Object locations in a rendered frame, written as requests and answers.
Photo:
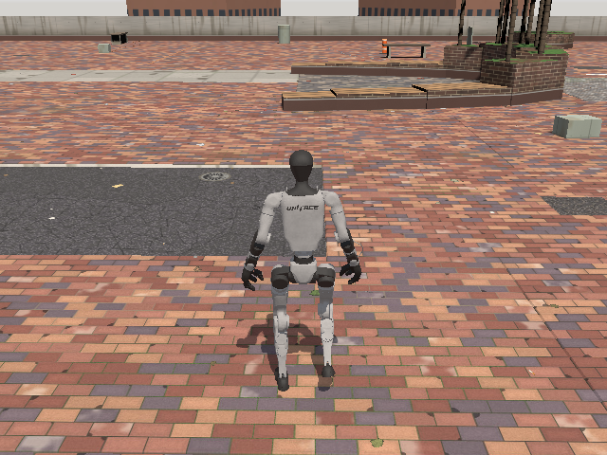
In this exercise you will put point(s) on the robot left hand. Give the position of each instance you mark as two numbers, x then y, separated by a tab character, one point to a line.
246	276

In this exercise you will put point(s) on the right robot upper arm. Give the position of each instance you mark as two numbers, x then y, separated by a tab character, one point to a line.
331	199

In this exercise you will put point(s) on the robot right shin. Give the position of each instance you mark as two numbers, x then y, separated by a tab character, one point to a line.
327	335

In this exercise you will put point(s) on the left robot upper arm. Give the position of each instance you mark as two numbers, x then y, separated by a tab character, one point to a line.
272	202

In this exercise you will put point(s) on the robot shin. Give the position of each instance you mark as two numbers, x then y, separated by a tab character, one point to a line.
281	347
327	335

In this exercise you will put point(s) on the right robot forearm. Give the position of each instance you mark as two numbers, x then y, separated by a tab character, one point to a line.
350	251

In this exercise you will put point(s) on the robot left shin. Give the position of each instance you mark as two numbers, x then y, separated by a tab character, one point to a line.
281	347

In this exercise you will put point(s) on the robot right hand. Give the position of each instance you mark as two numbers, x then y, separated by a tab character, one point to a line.
348	270

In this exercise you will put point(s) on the left robot forearm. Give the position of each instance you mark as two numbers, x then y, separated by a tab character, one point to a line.
253	254

